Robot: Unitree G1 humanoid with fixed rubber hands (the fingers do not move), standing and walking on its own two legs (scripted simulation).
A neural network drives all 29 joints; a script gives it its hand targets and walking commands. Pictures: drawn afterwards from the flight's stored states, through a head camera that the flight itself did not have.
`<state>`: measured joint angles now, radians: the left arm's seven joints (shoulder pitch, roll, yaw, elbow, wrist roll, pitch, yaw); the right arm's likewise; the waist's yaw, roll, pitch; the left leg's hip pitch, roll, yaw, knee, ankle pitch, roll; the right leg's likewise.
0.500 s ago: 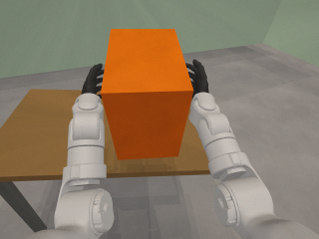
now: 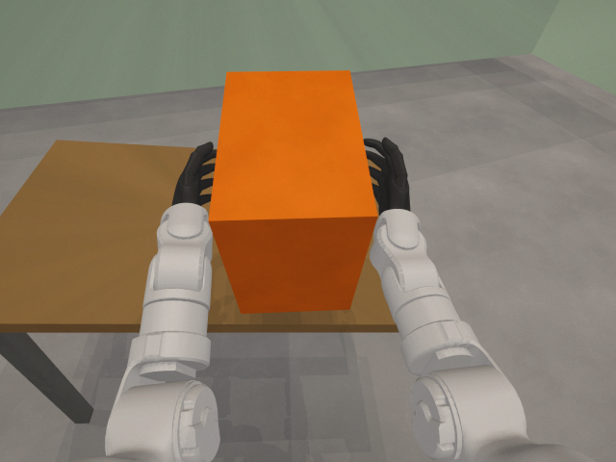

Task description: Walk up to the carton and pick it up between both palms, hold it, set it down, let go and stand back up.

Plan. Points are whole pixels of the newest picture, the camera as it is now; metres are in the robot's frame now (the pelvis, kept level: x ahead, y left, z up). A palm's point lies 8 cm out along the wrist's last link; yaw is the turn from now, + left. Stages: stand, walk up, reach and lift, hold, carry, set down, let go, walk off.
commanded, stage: set down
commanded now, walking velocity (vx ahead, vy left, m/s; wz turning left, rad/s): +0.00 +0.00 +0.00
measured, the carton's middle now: (292, 198) +0.44 +0.00 +0.12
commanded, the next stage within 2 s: none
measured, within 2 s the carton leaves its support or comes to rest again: neither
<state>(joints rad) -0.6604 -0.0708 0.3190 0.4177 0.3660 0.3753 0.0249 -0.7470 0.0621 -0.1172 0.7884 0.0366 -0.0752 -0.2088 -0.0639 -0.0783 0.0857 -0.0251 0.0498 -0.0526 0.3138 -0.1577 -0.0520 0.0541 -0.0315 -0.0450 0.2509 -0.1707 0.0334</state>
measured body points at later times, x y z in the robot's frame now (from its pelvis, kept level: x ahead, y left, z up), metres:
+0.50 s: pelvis +0.00 +0.00 +0.00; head +0.00 +0.03 +0.45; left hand +0.42 +0.14 +0.12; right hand +0.41 -0.12 +0.15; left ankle +0.02 +0.15 -0.75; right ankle -0.01 -0.14 -0.75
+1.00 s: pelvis +0.01 +0.00 +0.00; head +0.03 +0.02 +0.45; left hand +0.43 +0.14 +0.08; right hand +0.43 -0.12 +0.13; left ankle +0.02 +0.15 -0.75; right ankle -0.01 -0.14 -0.75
